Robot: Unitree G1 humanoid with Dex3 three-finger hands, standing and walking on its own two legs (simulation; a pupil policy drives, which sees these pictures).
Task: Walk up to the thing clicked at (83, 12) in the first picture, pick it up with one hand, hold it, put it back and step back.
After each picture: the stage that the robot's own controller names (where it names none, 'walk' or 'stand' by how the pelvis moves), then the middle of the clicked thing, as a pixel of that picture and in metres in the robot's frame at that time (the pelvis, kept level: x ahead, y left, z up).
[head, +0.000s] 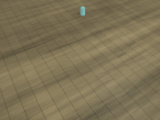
stand; (82, 11) +2.18 -0.05 -0.72
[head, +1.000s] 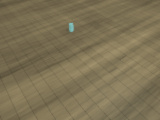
walk; (71, 27) +2.04 +0.23 -0.71
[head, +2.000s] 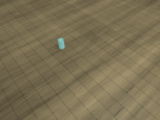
walk; (61, 43) +1.41 +0.33 -0.72
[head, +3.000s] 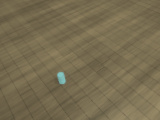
walk; (61, 78) +0.95 +0.27 -0.72
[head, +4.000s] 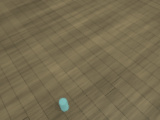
walk; (63, 104) +0.60 +0.20 -0.71
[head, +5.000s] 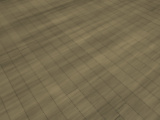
stand; out of the picture +0.41 +0.17 -0.71
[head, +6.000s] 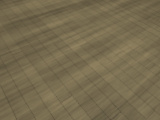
stand; out of the picture +0.36 +0.16 -0.72
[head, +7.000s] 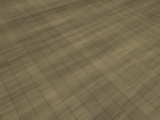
stand; out of the picture +0.36 +0.15 -0.73
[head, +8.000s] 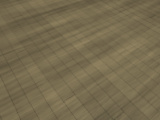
stand; out of the picture +0.35 +0.15 -0.73
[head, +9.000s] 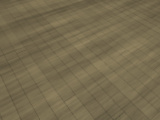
stand; out of the picture +0.35 +0.15 -0.73
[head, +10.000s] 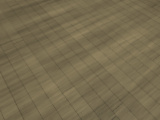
go down; out of the picture +0.36 +0.15 -0.72
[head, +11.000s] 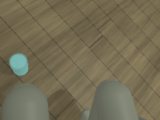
go down; (19, 65) +0.43 +0.20 -0.29
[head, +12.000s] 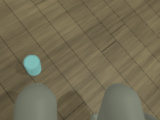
close in; (33, 65) +0.44 +0.19 -0.30
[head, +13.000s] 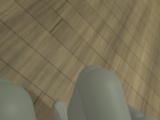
close in; out of the picture +0.43 +0.24 -0.22
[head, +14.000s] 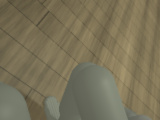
close; out of the picture +0.42 +0.25 -0.22
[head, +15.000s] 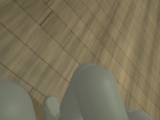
lift; out of the picture +0.39 +0.22 -0.23
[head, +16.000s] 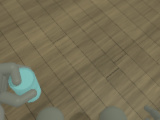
lift; (26, 86) +0.33 +0.18 -0.02
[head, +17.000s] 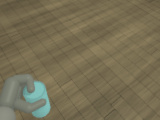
hold; (37, 100) +0.31 +0.15 -0.01
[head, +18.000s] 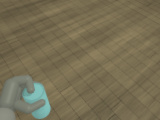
hold; (37, 101) +0.31 +0.16 -0.01
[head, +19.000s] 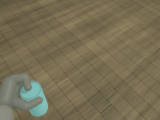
crouch; (35, 99) +0.32 +0.16 -0.04
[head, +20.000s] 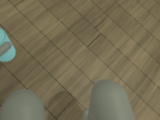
lower; (0, 45) +0.48 +0.21 -0.10
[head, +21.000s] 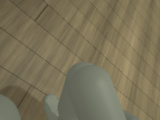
lower; out of the picture +0.40 +0.24 -0.24
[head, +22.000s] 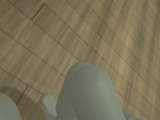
lower; out of the picture +0.40 +0.25 -0.23
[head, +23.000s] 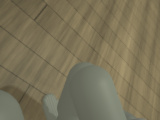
lower; out of the picture +0.40 +0.25 -0.23
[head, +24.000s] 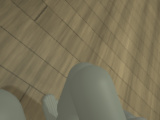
lower; out of the picture +0.39 +0.24 -0.23
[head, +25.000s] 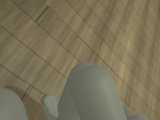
loosen; out of the picture +0.38 +0.22 -0.23
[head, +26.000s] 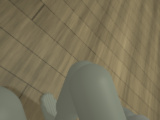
withdraw; out of the picture +0.35 +0.17 -0.25
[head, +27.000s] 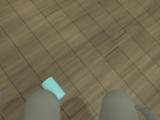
walk; (53, 89) +0.37 +0.12 -0.39
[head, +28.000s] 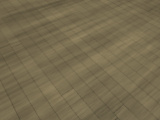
stand; out of the picture +0.28 +0.09 -0.68
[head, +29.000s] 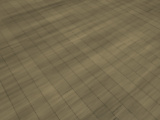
stand; out of the picture +0.28 +0.11 -0.69
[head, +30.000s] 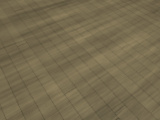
stand; out of the picture +0.27 +0.12 -0.72
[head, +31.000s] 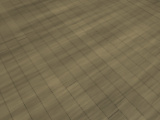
walk; out of the picture +0.28 +0.12 -0.74
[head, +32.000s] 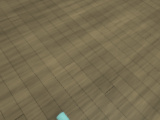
walk; out of the picture +0.40 +0.06 -0.73
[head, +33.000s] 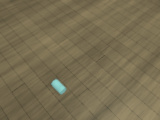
walk; (58, 86) +0.67 +0.20 -0.71
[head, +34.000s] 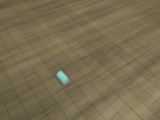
stand; (62, 77) +0.93 +0.18 -0.73
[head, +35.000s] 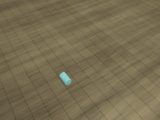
stand; (65, 78) +0.93 +0.17 -0.75
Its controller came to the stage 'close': yes
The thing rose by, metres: 0.71
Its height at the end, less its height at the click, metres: -0.02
